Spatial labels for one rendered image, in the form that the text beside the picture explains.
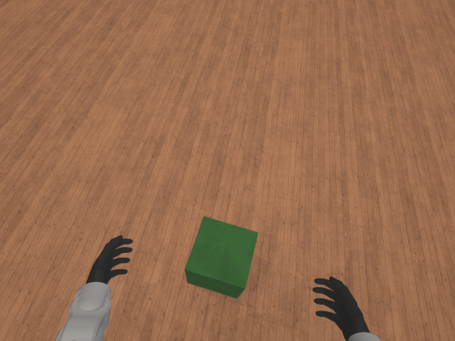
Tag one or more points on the robot right hand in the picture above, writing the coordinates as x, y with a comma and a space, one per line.
348, 315

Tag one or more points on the carton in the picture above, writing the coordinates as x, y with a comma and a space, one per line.
221, 257

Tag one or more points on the left robot forearm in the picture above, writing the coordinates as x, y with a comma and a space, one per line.
88, 316

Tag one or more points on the robot left hand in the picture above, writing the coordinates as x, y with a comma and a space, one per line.
100, 271

